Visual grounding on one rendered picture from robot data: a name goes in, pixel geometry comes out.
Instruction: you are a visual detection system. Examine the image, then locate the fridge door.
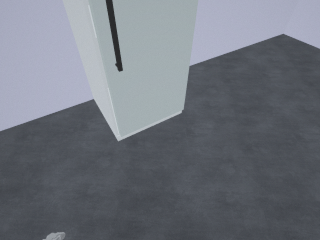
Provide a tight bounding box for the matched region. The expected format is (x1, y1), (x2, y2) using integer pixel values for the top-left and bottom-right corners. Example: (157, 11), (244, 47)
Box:
(88, 0), (199, 137)

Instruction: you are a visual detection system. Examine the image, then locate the handle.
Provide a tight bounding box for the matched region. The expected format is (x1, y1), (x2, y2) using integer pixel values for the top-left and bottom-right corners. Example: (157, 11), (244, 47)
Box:
(105, 0), (123, 72)

